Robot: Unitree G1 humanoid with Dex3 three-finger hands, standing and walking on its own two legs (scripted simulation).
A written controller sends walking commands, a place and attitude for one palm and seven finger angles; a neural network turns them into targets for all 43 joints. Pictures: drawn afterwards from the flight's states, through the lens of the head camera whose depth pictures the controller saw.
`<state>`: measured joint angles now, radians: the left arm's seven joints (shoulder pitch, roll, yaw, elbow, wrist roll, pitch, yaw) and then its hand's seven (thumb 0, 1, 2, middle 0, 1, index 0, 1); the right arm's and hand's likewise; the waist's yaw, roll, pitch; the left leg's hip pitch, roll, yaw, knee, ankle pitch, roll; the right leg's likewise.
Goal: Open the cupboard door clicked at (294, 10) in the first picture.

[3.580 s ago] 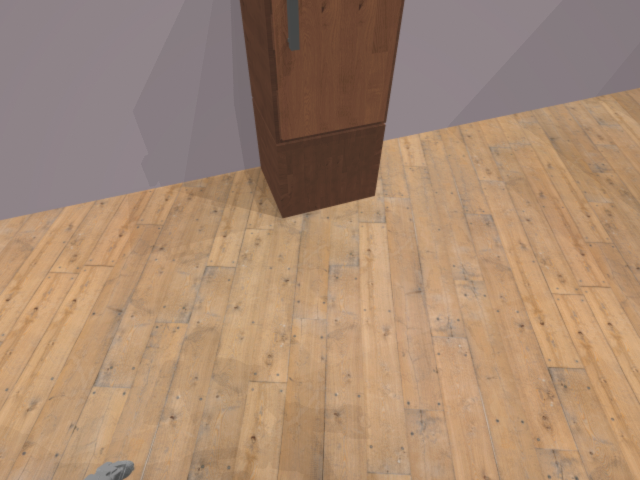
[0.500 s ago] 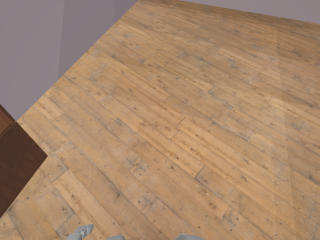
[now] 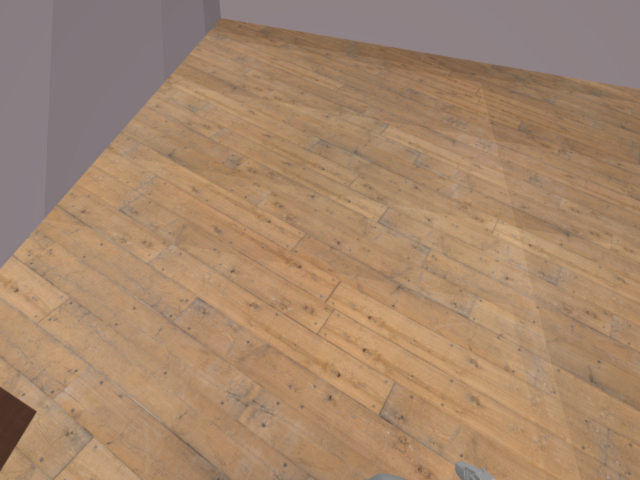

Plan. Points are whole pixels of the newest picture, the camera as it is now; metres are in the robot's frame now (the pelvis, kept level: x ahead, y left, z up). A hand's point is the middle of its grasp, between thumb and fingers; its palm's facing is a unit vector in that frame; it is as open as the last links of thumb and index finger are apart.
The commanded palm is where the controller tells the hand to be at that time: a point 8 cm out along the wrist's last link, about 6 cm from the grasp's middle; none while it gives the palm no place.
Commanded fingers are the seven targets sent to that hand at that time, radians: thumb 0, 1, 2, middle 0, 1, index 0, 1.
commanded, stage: walk to a spot facing it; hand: left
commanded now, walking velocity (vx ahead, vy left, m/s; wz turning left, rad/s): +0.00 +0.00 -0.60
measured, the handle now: out of the picture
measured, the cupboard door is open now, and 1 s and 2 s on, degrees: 0 0 0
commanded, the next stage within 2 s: turn to face it in 0.34 s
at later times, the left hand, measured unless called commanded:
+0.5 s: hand (259, 400) +0.25 +0.11 -0.16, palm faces -0.28 -0.92 -0.28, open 7.4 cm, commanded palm none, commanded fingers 0.00 0.90 0.90 -0.20 -0.30 -0.20 -0.30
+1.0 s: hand (214, 452) +0.18 +0.16 -0.17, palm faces -0.05 -0.97 -0.24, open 7.4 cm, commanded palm none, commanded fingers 0.00 0.90 0.90 -0.20 -0.30 -0.20 -0.30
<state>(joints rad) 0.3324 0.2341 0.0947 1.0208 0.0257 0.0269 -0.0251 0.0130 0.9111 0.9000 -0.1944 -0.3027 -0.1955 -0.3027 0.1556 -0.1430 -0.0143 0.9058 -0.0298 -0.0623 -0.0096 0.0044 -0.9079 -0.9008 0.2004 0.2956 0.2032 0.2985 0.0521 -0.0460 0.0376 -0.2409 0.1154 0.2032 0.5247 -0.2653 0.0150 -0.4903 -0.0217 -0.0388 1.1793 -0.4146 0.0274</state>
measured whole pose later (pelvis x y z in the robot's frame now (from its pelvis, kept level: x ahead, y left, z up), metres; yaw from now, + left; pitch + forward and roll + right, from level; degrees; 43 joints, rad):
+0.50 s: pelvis +0.07 -0.04 -0.01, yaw -17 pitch +0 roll +1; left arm 0.11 0.20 0.06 0.89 0.01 0.02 0.02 0.01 0.91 0.90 -0.20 -0.30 -0.20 -0.30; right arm 0.24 -0.22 -0.06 0.97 -0.02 0.05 -0.01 0.01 -0.91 -0.90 0.20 0.30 0.20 0.30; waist -0.04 0.04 0.10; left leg -0.47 0.15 0.08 1.18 -0.45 -0.08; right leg -0.35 0.02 -0.07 0.59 -0.25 -0.06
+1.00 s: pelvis +0.09 -0.03 +0.00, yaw -6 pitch +2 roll -1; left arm 0.18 0.21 0.08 0.97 0.01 0.06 0.02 0.01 0.91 0.90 -0.20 -0.30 -0.20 -0.30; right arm 0.26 -0.17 -0.05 0.97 -0.03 0.02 -0.01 0.01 -0.91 -0.90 0.20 0.30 0.20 0.30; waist -0.03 0.01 0.07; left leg -0.32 0.01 -0.03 0.48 -0.19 0.01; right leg -0.40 -0.03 -0.02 0.89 -0.48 0.06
